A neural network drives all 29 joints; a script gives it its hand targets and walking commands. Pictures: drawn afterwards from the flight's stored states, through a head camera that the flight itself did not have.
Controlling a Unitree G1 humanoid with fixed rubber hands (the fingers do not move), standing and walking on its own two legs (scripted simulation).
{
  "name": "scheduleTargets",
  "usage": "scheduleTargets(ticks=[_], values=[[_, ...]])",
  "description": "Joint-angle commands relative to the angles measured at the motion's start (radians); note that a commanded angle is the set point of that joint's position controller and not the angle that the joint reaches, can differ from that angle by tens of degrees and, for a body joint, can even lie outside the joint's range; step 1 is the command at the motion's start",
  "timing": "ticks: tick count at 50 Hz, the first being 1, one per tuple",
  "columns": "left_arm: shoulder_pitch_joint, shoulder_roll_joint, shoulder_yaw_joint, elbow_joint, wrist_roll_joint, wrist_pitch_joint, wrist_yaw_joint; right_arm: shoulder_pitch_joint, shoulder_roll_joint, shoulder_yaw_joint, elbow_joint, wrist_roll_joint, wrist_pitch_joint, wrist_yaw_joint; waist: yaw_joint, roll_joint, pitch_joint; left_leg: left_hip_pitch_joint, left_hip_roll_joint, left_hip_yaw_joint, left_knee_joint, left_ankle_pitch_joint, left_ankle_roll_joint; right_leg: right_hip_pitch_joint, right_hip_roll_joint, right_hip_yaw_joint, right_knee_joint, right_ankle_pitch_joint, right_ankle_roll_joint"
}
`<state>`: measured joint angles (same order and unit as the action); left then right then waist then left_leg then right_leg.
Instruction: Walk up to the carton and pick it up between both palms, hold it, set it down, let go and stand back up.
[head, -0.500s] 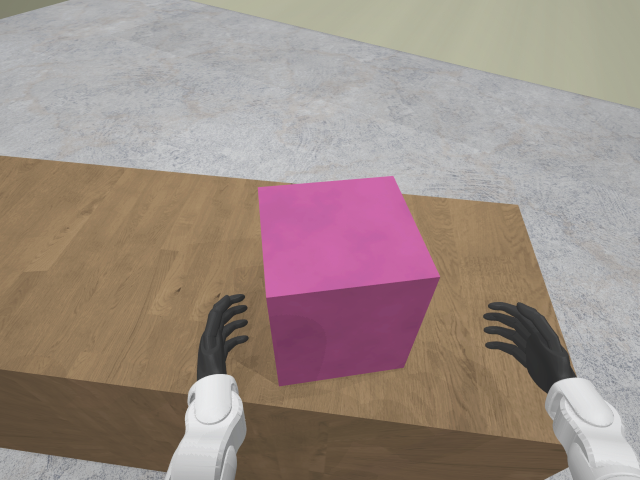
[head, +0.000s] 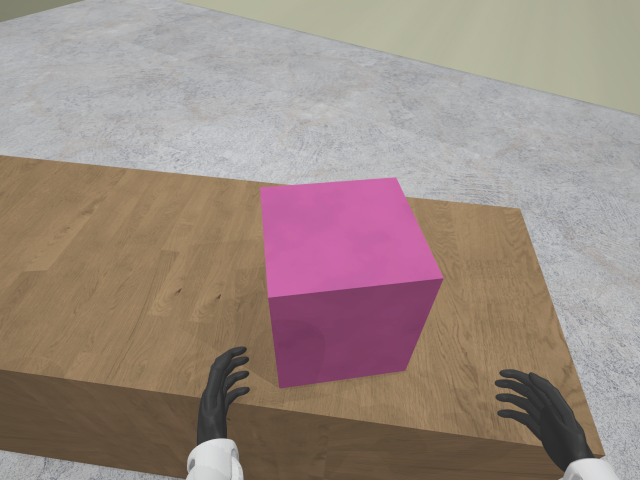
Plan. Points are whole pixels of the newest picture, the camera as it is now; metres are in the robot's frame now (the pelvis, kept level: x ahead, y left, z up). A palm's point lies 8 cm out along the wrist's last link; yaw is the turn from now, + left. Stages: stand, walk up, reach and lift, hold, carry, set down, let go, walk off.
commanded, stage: set down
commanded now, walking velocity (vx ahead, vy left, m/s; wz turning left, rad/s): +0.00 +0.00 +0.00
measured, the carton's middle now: (336, 284) +0.42 +0.01 -0.01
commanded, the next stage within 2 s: let go in 1.10 s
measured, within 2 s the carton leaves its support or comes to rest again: neither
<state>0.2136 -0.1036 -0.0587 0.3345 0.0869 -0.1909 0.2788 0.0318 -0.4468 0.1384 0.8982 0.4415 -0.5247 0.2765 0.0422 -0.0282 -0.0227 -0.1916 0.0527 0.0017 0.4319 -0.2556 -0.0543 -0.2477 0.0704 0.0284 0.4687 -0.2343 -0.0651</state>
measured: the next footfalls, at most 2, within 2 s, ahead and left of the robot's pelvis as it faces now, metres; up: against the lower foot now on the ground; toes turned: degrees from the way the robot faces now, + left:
none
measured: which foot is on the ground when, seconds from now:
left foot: down 0.00-1.00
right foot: down 0.00-1.00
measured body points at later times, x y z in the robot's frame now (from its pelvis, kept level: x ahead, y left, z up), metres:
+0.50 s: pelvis +0.01 +0.02 +0.00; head +0.02 +0.03 +0.45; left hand +0.19 +0.21 -0.06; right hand +0.20 -0.23 -0.05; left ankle -0.02 +0.16 -0.74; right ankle +0.00 -0.08 -0.74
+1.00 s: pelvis +0.01 +0.03 +0.01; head +0.01 +0.05 +0.46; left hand +0.17 +0.24 -0.08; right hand +0.19 -0.21 -0.07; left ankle -0.02 +0.16 -0.74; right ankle +0.01 -0.08 -0.74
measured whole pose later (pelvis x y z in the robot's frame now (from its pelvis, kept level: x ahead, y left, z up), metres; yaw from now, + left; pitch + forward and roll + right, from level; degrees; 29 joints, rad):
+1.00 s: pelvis +0.01 +0.03 +0.01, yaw +1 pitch -3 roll +0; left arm 0.24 0.11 -0.03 0.48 0.03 0.02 0.12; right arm 0.15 -0.27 0.00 0.79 0.10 -0.28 0.13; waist 0.03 -0.02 0.04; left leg -0.06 0.02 0.01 0.34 -0.23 -0.01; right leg -0.09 0.03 0.03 0.33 -0.19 -0.01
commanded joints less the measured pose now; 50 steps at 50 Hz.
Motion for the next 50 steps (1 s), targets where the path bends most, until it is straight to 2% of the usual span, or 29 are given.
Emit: scheduleTargets(ticks=[1,4,8,10,13,14,15,17,18,19,20,22,23,24,27,29,31,33,34,36,37,38,41,42,44,45,47,48,50], values=[[-0.116,0.018,-0.004,-0.082,-0.022,-0.036,-0.009,-0.126,-0.165,-0.067,-0.096,-0.014,-0.026,-0.008,0.005,-0.12,-0.086,-0.09,-0.062,0.053,-0.028,0.045,0.051,0.104,-0.045,0.063,-0.068,0.058,0.01],[-0.124,0.034,-0.001,-0.097,-0.023,-0.037,-0.013,-0.113,-0.154,-0.069,-0.097,-0.021,-0.016,-0.011,0.007,-0.107,-0.103,-0.083,-0.065,0.055,-0.02,0.046,0.048,0.104,-0.05,0.068,-0.066,0.062,0.014],[-0.082,0.07,0.021,0.009,-0.026,-0.008,-0.056,-0.049,-0.112,-0.049,-0.069,-0.055,0.017,-0.04,-0.009,-0.139,-0.057,-0.087,-0.073,0.055,-0.015,0.031,0.052,0.128,-0.072,0.099,-0.083,0.074,0.036],[-0.089,0.082,0.03,-0.034,-0.024,-0.007,-0.059,-0.052,-0.116,-0.063,-0.089,-0.06,0.019,-0.041,0.001,-0.115,-0.078,-0.074,-0.072,0.052,-0.029,0.063,0.051,0.144,-0.067,0.084,-0.079,0.105,0.038],[-0.062,0.111,0.042,-0.002,-0.016,0.012,-0.082,-0.014,-0.077,-0.061,-0.08,-0.092,0.034,-0.068,-0.012,-0.106,-0.049,-0.051,-0.08,0.049,-0.04,0.097,0.048,0.181,-0.07,0.077,-0.083,0.221,0.045],[-0.046,0.105,0.041,-0.036,-0.015,0.011,-0.08,-0.005,-0.09,-0.074,-0.095,-0.093,0.029,-0.068,-0.007,-0.085,-0.066,-0.026,-0.075,0.043,-0.047,0.132,0.042,0.184,-0.058,0.056,-0.074,0.249,0.041],[-0.037,0.115,0.035,-0.02,-0.017,0.018,-0.089,0.011,-0.075,-0.069,-0.088,-0.102,0.033,-0.076,-0.019,-0.082,-0.064,0.006,-0.077,0.044,-0.048,0.158,0.042,0.185,-0.051,0.042,-0.076,0.288,0.038],[-0.03,0.122,0.036,-0.059,-0.021,0.012,-0.085,0.013,-0.086,-0.084,-0.115,-0.104,0.03,-0.071,-0.011,-0.052,-0.08,0.033,-0.071,0.041,-0.054,0.19,0.037,0.177,-0.041,0.02,-0.077,0.293,0.029],[-0.023,0.123,0.025,-0.04,-0.022,0.017,-0.09,0.03,-0.072,-0.086,-0.095,-0.115,0.036,-0.077,-0.029,-0.041,-0.073,0.05,-0.07,0.037,-0.05,0.212,0.032,0.174,-0.041,0.018,-0.083,0.313,0.026],[-0.019,0.144,0.034,-0.015,-0.022,0.025,-0.104,0.04,-0.057,-0.08,-0.096,-0.132,0.044,-0.089,-0.031,-0.05,-0.072,0.054,-0.075,0.041,-0.047,0.213,0.03,0.187,-0.047,0.021,-0.089,0.336,0.031],[-0.011,0.138,0.037,-0.07,-0.023,0.016,-0.094,0.033,-0.079,-0.097,-0.123,-0.128,0.035,-0.083,-0.01,-0.029,-0.091,0.067,-0.066,0.033,-0.055,0.248,0.026,0.183,-0.035,0.003,-0.08,0.344,0.027],[0.0,0.146,0.018,-0.027,-0.038,0.025,-0.105,0.047,-0.052,-0.093,-0.111,-0.149,0.046,-0.089,-0.029,-0.03,-0.073,0.09,-0.068,0.035,-0.057,0.24,0.024,0.165,-0.038,0.004,-0.102,0.321,0.023],[0.001,0.145,0.023,-0.054,-0.039,0.024,-0.102,0.045,-0.063,-0.103,-0.124,-0.148,0.048,-0.085,-0.018,-0.01,-0.077,0.104,-0.06,0.032,-0.063,0.256,0.02,0.148,-0.032,-0.009,-0.104,0.305,0.018],[0.004,0.16,0.019,-0.031,-0.045,0.029,-0.106,0.051,-0.047,-0.101,-0.123,-0.157,0.057,-0.089,-0.024,-0.017,-0.055,0.098,-0.061,0.034,-0.062,0.236,0.024,0.138,-0.038,-0.002,-0.114,0.28,0.017],[0.018,0.176,0.025,-0.007,-0.05,0.058,-0.117,0.06,-0.033,-0.109,-0.136,-0.192,0.082,-0.096,-0.009,-0.017,-0.048,0.12,-0.056,0.033,-0.078,0.247,0.02,0.13,-0.034,-0.008,-0.137,0.25,0.014],[0.007,0.173,0.018,-0.035,-0.048,0.066,-0.11,0.044,-0.046,-0.138,-0.142,-0.208,0.091,-0.091,-0.005,0.007,-0.057,0.139,-0.047,0.024,-0.086,0.278,0.008,0.122,-0.025,-0.027,-0.142,0.237,0.008],[0.024,0.182,0.022,0.022,-0.047,0.09,-0.126,0.064,-0.021,-0.13,-0.135,-0.236,0.114,-0.106,-0.02,-0.024,-0.018,0.137,-0.052,0.03,-0.089,0.263,0.013,0.132,-0.031,-0.017,-0.161,0.242,0.013],[0.012,0.18,0.028,-0.048,-0.049,0.093,-0.112,0.054,-0.044,-0.154,-0.167,-0.229,0.12,-0.095,0.008,0.008,-0.04,0.138,-0.04,0.026,-0.109,0.283,0.01,0.144,-0.019,-0.042,-0.153,0.224,0.003],[0.026,0.173,0.014,0.017,-0.052,0.111,-0.121,0.067,-0.022,-0.143,-0.143,-0.249,0.137,-0.098,-0.014,-0.016,0.003,0.125,-0.041,0.028,-0.108,0.263,0.011,0.143,-0.025,-0.03,-0.168,0.207,0.002],[0.006,0.189,0.022,0.015,-0.052,0.127,-0.123,0.059,-0.02,-0.161,-0.164,-0.267,0.157,-0.101,-0.009,-0.007,0.003,0.126,-0.038,0.033,-0.123,0.223,0.016,0.134,-0.03,-0.031,-0.177,0.165,0.002],[-0.009,0.196,0.022,-0.005,-0.053,0.128,-0.12,0.054,-0.014,-0.167,-0.178,-0.269,0.163,-0.101,-0.009,-0.001,-0.007,0.131,-0.038,0.033,-0.122,0.22,0.018,0.129,-0.031,-0.031,-0.179,0.152,0.004],[-0.008,0.202,0.016,0.029,-0.056,0.139,-0.13,0.06,0.003,-0.159,-0.169,-0.285,0.176,-0.111,-0.019,-0.021,0.011,0.125,-0.042,0.037,-0.121,0.201,0.023,0.127,-0.037,-0.024,-0.184,0.155,0.011],[-0.023,0.228,0.028,0.046,-0.057,0.166,-0.149,0.069,0.029,-0.168,-0.182,-0.314,0.202,-0.134,-0.022,-0.033,0.015,0.122,-0.046,0.047,-0.126,0.185,0.027,0.146,-0.044,-0.019,-0.185,0.169,0.022],[-0.033,0.232,0.034,0.017,-0.054,0.169,-0.146,0.058,0.024,-0.182,-0.189,-0.317,0.205,-0.135,-0.007,-0.01,0.009,0.128,-0.044,0.047,-0.13,0.195,0.021,0.137,-0.039,-0.03,-0.178,0.159,0.021],[-0.038,0.244,0.033,0.034,-0.059,0.179,-0.161,0.077,0.048,-0.18,-0.182,-0.337,0.223,-0.151,-0.028,-0.027,0.015,0.13,-0.05,0.05,-0.124,0.191,0.027,0.15,-0.047,-0.019,-0.188,0.172,0.029],[-0.052,0.255,0.044,0.006,-0.057,0.179,-0.159,0.07,0.045,-0.189,-0.188,-0.338,0.224,-0.154,-0.019,0.003,0.0,0.132,-0.049,0.05,-0.124,0.208,0.023,0.151,-0.046,-0.022,-0.182,0.182,0.029],[-0.054,0.267,0.045,0.037,-0.055,0.189,-0.17,0.075,0.071,-0.182,-0.172,-0.35,0.238,-0.165,-0.032,0.003,0.011,0.135,-0.053,0.054,-0.119,0.195,0.022,0.157,-0.054,-0.016,-0.186,0.174,0.032],[-0.061,0.274,0.054,0.005,-0.055,0.19,-0.167,0.07,0.063,-0.192,-0.186,-0.352,0.237,-0.164,-0.019,0.024,-0.006,0.135,-0.049,0.055,-0.128,0.194,0.022,0.156,-0.049,-0.026,-0.181,0.162,0.029],[-0.059,0.302,0.062,0.059,-0.056,0.211,-0.188,0.075,0.1,-0.182,-0.196,-0.383,0.252,-0.188,-0.03,-0.005,0.023,0.123,-0.059,0.065,-0.119,0.173,0.03,0.166,-0.06,-0.013,-0.187,0.168,0.041]])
